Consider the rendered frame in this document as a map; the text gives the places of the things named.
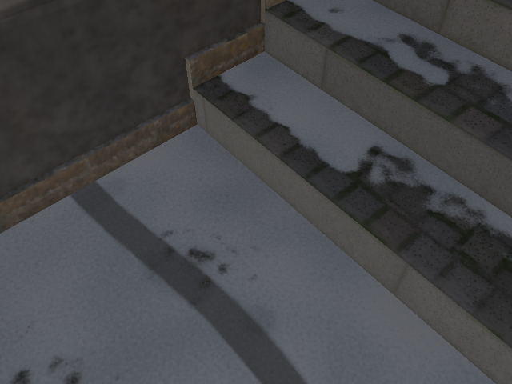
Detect stairs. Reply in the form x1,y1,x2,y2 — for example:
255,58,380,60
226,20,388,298
193,0,512,384

